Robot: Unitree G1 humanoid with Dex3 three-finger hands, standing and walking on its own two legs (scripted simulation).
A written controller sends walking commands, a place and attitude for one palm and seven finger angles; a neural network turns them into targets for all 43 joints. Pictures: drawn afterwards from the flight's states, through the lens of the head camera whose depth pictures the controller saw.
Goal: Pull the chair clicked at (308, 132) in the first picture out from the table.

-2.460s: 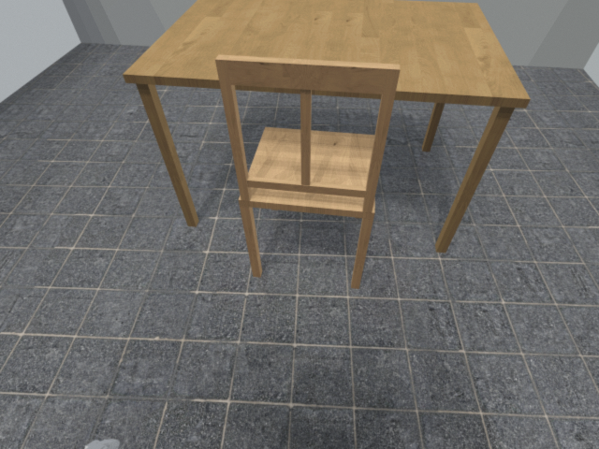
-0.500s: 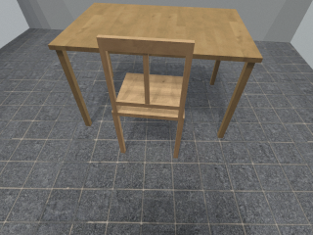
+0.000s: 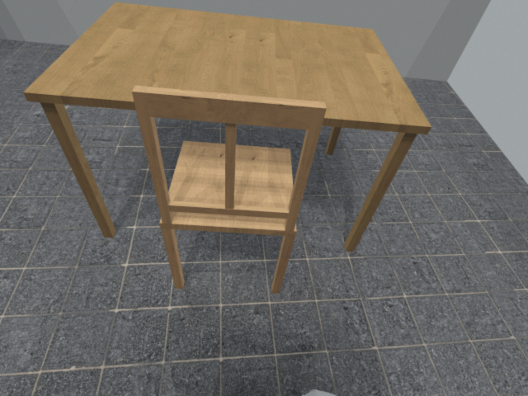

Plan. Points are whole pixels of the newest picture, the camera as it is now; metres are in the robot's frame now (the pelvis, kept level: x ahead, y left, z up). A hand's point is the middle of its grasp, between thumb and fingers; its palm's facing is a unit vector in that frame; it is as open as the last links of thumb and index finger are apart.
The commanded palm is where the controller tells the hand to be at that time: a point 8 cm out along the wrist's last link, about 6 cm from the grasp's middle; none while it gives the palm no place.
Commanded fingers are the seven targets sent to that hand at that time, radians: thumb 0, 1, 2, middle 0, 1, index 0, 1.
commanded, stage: take the last steps up to it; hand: left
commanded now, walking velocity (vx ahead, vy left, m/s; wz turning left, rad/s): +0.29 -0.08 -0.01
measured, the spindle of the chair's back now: (230, 169) +0.66 +0.13 -0.10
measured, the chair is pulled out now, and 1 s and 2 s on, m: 0.00 0.00 0.00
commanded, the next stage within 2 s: come to a stop and stand still in 0.38 s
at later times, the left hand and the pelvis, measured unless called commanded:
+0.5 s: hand (202, 351) +0.23 +0.12 -0.18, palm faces +0.06 -0.98 -0.20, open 7.1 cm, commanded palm none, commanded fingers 0.00 0.90 0.90 -0.20 -0.30 -0.20 -0.30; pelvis +0.17 -0.06 -0.01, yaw +2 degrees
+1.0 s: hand (201, 391) +0.17 +0.11 -0.18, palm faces +0.08 -0.96 -0.26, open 7.4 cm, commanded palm none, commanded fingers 0.00 0.90 0.90 -0.20 -0.30 -0.20 -0.30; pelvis +0.17 -0.09 -0.01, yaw +1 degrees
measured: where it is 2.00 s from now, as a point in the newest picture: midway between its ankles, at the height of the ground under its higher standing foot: outside the picture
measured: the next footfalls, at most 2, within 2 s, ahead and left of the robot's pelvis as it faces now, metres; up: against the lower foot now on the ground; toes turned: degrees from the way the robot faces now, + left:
right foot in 0.30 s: +0.23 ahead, -0.17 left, +0.00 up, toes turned -5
left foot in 0.58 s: +0.28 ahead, +0.04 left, +0.00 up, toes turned +8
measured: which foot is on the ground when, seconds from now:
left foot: down 0.00-0.30, up 0.32-0.56, down 0.58-1.00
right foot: up 0.00-0.28, down 0.30-0.64, up 0.66-1.00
